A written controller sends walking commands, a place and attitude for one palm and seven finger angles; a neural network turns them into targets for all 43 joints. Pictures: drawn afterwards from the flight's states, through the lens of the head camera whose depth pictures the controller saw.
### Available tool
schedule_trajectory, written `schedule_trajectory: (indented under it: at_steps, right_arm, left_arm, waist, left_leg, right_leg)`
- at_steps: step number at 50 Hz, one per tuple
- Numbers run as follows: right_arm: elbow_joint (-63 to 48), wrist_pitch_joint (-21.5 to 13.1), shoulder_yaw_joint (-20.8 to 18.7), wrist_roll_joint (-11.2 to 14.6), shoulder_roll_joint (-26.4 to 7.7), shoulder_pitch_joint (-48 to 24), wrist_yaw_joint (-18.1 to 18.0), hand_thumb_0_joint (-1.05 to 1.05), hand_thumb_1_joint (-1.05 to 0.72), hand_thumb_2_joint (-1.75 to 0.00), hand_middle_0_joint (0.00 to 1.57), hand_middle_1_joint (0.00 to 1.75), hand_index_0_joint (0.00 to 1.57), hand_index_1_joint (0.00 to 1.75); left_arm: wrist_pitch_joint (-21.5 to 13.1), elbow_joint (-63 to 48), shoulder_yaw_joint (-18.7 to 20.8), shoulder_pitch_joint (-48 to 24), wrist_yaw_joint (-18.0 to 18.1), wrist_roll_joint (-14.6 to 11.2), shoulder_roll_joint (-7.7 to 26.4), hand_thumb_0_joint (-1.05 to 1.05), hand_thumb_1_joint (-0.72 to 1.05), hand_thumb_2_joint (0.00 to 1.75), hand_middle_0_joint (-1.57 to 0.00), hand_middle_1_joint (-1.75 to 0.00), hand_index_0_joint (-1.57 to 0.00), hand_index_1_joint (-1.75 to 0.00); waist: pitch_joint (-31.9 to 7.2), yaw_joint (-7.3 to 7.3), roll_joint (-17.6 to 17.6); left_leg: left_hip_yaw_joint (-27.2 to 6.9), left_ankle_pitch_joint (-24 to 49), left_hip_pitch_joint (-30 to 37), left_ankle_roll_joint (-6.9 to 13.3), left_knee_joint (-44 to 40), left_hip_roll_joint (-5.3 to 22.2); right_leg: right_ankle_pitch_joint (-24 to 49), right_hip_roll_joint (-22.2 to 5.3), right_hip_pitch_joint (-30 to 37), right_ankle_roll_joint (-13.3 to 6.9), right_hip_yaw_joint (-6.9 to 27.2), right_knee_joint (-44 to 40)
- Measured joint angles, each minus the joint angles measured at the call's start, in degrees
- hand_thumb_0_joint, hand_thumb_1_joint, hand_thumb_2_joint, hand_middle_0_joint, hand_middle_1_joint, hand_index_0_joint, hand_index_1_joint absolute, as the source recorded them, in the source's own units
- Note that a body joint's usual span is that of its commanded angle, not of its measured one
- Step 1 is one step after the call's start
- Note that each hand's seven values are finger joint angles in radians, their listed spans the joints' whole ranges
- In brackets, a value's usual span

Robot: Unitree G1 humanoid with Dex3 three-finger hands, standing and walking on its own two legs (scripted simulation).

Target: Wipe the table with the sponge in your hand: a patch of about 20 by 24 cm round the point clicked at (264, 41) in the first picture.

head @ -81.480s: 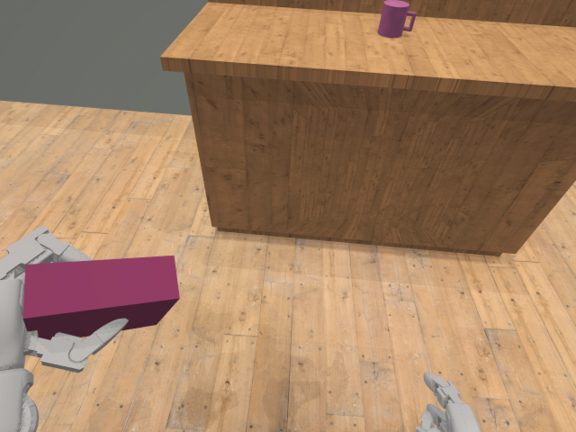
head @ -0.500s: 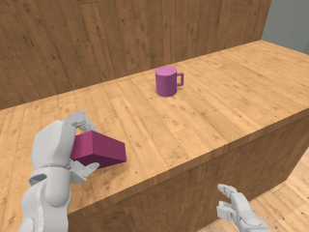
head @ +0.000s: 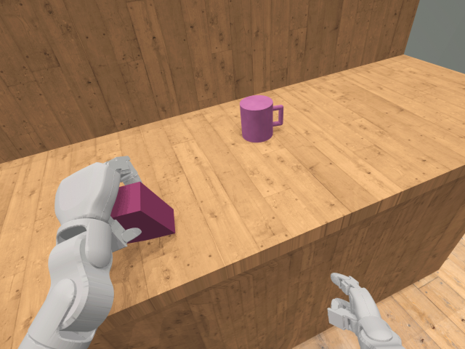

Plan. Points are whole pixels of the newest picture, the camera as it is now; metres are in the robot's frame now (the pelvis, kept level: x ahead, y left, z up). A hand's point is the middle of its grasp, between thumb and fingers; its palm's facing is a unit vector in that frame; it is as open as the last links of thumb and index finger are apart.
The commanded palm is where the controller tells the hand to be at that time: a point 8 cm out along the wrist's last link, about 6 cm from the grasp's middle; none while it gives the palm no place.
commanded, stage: wipe forward along the middle lane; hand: left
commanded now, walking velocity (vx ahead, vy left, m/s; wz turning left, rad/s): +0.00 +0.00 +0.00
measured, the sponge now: (133, 221) +0.28 +0.22 +0.12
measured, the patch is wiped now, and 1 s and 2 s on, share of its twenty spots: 0.85 0.85 0.90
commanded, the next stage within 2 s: slide back across to the first lane in 1.46 s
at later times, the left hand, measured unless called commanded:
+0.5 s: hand (117, 187) +0.31 +0.24 +0.17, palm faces +0.21 -0.12 -0.97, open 9.1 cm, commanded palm +0.27 +0.26 +0.20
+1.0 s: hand (116, 175) +0.34 +0.26 +0.17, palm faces +0.08 -0.03 -1.00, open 9.2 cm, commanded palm +0.30 +0.28 +0.20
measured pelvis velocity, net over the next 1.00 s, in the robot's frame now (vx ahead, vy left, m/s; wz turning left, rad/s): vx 0.01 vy -0.01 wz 0.04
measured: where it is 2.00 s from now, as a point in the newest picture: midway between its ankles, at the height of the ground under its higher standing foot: outside the picture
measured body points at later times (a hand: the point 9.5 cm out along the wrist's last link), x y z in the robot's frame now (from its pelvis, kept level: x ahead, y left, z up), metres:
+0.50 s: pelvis +0.01 -0.01 +0.00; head -0.02 -0.06 +0.44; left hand +0.29 +0.24 +0.22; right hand +0.26 -0.19 -0.08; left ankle +0.02 +0.13 -0.74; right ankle +0.00 -0.10 -0.74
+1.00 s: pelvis +0.01 -0.01 +0.00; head -0.03 -0.06 +0.44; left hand +0.33 +0.26 +0.22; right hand +0.23 -0.23 -0.10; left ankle +0.02 +0.13 -0.74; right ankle +0.00 -0.10 -0.74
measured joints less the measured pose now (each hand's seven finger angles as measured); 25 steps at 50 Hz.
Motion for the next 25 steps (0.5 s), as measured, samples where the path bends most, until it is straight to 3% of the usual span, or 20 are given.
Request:
schedule_trajectory:
  at_steps: [25]
  right_arm:
    - [3.29,-2.47,0.09,0.21,-1.23,-0.01,-1.29,0.01,-0.9,-0.9,0.2,0.3,0.2,0.3]
  left_arm:
    - [0.79,17.99,-1.31,-12.41,-4.16,6.19,0.57,-0.04,-0.47,1.1,-0.78,-1.4,-0.88,-1.36]
  waist:
    - [-1.31,-0.24,0.07]
  left_leg:
    - [-1.84,-0.93,-1.48,-0.18,0.48,-0.38]
  right_leg:
    - [-1.5,-0.3,-0.77,-0.38,-1.77,0.34]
